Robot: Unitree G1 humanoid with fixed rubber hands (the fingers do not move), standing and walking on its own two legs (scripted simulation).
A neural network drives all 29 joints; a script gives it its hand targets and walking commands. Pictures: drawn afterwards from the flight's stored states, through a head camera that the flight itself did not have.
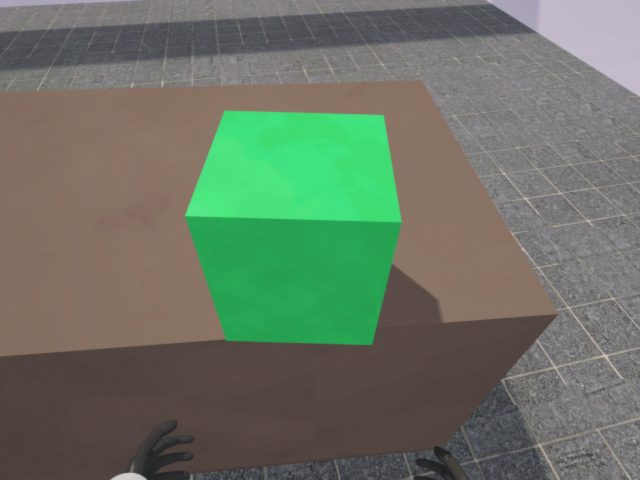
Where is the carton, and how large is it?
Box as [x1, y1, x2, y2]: [185, 111, 401, 344]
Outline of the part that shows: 224,111 185,217 226,340 371,344 401,222 383,115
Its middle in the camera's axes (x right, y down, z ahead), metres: -0.03 +0.00 +0.54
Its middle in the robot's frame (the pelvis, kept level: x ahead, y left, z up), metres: +0.42 +0.07 +0.08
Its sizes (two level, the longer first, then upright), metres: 0.210 0.200 0.250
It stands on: a pedestal, 0.74 m high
